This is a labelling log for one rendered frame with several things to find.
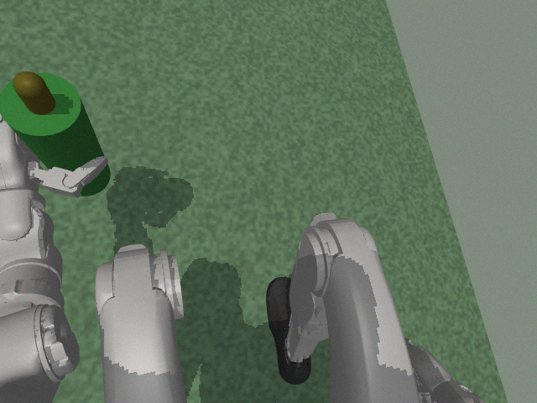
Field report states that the bottle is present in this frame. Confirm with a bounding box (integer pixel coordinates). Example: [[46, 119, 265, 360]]
[[0, 71, 111, 196]]

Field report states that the left robot hand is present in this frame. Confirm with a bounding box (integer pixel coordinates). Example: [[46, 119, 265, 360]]
[[0, 113, 108, 198]]

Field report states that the right robot arm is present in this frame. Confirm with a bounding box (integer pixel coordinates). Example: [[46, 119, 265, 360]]
[[430, 381, 484, 403]]

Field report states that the right robot foot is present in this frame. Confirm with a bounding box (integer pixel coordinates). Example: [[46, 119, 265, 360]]
[[266, 277, 311, 385]]

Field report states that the left robot arm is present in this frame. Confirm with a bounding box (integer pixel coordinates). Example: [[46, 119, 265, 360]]
[[0, 188, 80, 403]]

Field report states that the right robot hand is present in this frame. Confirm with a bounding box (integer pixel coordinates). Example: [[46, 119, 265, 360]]
[[404, 337, 454, 403]]

